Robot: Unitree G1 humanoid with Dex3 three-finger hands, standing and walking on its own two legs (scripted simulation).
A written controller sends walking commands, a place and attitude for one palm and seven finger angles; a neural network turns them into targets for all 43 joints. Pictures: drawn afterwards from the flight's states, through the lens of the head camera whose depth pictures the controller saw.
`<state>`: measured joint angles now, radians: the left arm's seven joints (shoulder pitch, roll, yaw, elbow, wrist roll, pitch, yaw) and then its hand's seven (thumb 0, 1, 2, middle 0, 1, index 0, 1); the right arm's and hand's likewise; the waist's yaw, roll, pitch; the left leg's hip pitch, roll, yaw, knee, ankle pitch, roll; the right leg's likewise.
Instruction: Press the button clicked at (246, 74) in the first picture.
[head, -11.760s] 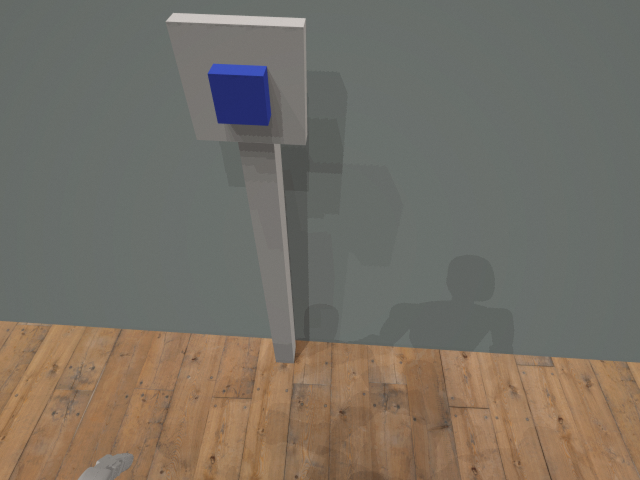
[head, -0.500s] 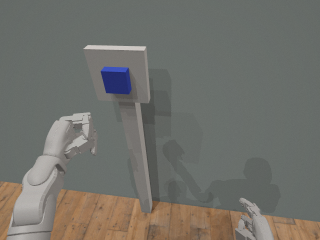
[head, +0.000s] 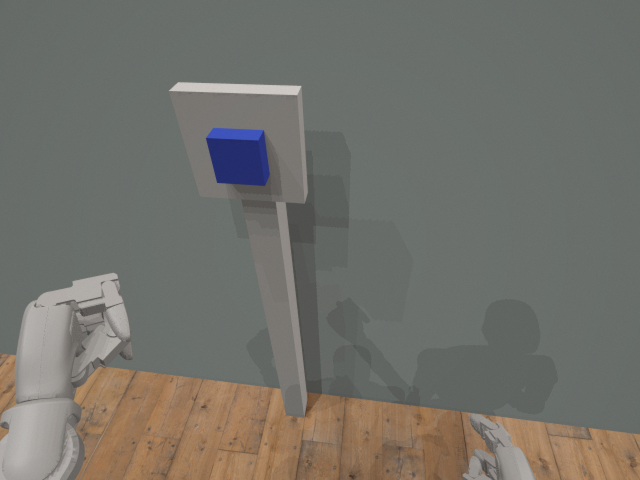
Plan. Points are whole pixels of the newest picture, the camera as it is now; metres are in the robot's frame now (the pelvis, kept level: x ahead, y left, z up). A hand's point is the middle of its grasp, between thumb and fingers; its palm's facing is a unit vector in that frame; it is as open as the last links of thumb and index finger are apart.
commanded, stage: draw the hand back to the body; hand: left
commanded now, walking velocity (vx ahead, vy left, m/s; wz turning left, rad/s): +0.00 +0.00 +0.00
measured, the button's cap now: (240, 156) +0.48 +0.17 +0.20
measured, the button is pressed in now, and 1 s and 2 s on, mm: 0 0 0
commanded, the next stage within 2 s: step back with the hand held close in 0.46 s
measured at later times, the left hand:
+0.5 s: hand (96, 352) +0.18 +0.24 +0.16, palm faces +0.43 -0.83 -0.36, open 3.1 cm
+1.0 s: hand (77, 373) +0.16 +0.25 +0.15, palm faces +0.30 -0.81 -0.51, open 3.1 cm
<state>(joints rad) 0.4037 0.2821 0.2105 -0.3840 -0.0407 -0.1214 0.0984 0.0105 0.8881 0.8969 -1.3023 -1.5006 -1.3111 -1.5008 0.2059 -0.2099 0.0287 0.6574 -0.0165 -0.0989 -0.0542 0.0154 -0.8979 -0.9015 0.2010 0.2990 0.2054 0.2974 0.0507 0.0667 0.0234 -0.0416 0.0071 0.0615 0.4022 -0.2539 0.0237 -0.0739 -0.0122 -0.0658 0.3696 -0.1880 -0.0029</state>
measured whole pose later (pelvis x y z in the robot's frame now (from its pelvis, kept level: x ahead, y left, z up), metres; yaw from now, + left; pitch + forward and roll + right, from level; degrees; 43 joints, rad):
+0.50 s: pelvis +0.01 +0.00 +0.00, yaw +1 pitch -6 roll -1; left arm 0.51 0.29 0.25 -0.48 -0.03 -0.10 0.12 0.01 0.89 0.90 -1.30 -1.50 -1.31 -1.50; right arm 0.20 -0.20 0.03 0.63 -0.02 -0.13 -0.07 0.01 -0.90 -0.90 0.20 0.30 0.21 0.30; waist 0.08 0.06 0.02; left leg -0.05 0.01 0.05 0.42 -0.27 0.02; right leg -0.07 -0.01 -0.08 0.38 -0.20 0.00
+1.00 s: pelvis -0.03 +0.01 -0.01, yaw +0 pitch +0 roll -1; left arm 0.65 0.41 0.36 -0.59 -0.03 -0.19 0.12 0.01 0.88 0.90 -1.30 -1.50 -1.31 -1.50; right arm 0.19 -0.22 -0.03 0.55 0.00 -0.01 -0.08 0.01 -0.90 -0.90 0.20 0.30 0.20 0.30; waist 0.00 0.01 0.03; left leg -0.27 -0.01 0.08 0.51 -0.24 0.05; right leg -0.30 -0.03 -0.05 0.46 -0.17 0.02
